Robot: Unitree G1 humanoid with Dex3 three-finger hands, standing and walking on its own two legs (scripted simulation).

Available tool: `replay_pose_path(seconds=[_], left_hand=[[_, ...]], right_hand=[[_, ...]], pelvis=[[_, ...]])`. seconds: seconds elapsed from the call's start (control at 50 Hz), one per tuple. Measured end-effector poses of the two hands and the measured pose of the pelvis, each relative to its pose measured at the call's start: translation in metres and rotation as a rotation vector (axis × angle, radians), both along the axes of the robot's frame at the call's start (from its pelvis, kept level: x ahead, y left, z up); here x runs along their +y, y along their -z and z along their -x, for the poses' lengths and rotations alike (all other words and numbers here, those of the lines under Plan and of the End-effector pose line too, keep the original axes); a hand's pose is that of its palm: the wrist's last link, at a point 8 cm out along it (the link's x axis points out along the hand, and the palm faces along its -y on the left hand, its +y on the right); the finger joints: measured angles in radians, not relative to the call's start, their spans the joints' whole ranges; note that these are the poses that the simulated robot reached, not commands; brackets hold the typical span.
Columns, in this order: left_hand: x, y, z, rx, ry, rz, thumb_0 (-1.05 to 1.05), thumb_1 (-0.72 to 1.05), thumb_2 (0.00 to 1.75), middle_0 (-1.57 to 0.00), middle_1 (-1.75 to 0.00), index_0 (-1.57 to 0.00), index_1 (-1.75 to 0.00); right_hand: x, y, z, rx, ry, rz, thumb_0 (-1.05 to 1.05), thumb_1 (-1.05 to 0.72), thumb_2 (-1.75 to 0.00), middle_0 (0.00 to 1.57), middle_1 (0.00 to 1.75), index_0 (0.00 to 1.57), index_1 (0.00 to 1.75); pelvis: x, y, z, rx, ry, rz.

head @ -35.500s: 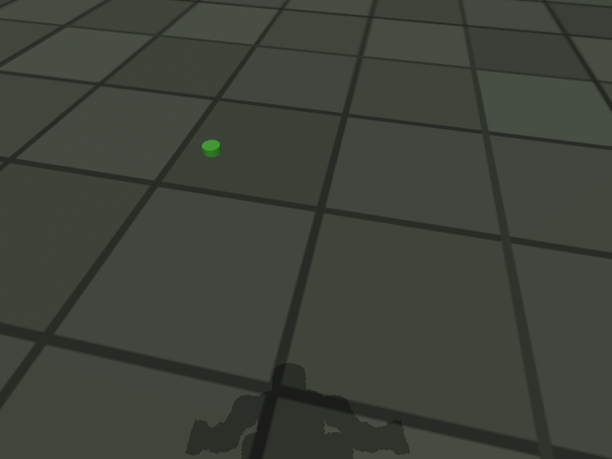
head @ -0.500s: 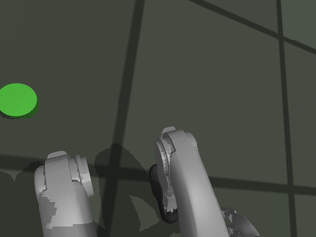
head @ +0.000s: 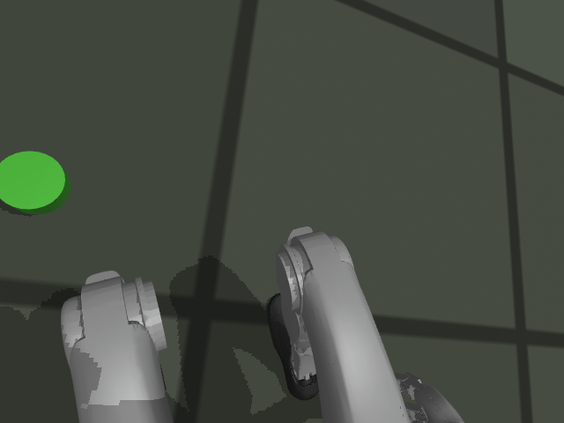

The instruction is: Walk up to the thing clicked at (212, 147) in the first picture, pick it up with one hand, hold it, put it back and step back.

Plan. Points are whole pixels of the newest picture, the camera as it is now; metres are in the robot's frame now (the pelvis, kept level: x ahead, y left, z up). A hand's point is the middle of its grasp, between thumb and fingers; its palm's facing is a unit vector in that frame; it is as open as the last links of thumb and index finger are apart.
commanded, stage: rise first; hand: left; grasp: from above
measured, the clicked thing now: (34, 183) +0.49 +0.29 -0.30
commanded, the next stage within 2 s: approach in 0.38 s
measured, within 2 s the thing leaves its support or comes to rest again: neither
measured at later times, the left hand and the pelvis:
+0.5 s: hand out of the picture +0.45 +0.34 -0.16, palm faces -0.43 -0.09 -0.90, open 14.2 cm; pelvis +0.00 +0.00 +0.00, yaw +0 degrees
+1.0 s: hand (37, 153) +0.50 +0.25 -0.18, palm faces -0.39 -0.06 -0.92, open 13.9 cm; pelvis +0.00 +0.00 +0.00, yaw +0 degrees
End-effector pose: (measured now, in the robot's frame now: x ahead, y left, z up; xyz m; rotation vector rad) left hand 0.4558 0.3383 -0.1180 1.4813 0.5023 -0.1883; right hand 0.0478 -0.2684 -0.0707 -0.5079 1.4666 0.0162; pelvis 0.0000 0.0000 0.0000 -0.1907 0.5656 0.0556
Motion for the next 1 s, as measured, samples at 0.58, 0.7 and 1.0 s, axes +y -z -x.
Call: replay_pose_path(seconds=[0.58, 0.7, 1.0], left_hand=[[0.000, -0.011, -0.001, 0.017, 0.023, -0.010, 0.00, -0.57, 1.04, -0.10, -1.02, -0.08, -1.04], [-0.021, -0.008, -0.007, 0.009, 0.078, 0.006, 0.00, -0.55, 1.02, -0.09, -1.06, -0.09, -1.06], [-0.087, 0.005, -0.043, -0.042, 0.076, -0.005, 0.00, -0.52, 1.00, -0.09, -1.09, -0.10, -1.08]], right_hand=[[-0.003, -0.004, 0.007, 0.006, 0.011, 0.015, 0.00, -0.91, -0.90, 0.20, 0.30, 0.20, 0.30], [0.000, -0.005, 0.008, 0.004, 0.016, 0.012, 0.00, -0.91, -0.90, 0.21, 0.30, 0.20, 0.30], [-0.002, -0.008, 0.034, -0.009, 0.057, -0.014, 0.00, -0.91, -0.90, 0.20, 0.30, 0.20, 0.30]], pelvis=[[-0.001, -0.003, 0.004, 0.000, -0.005, -0.003], [-0.001, -0.004, 0.003, 0.007, -0.008, -0.006], [-0.004, 0.000, 0.004, 0.016, 0.014, -0.014]])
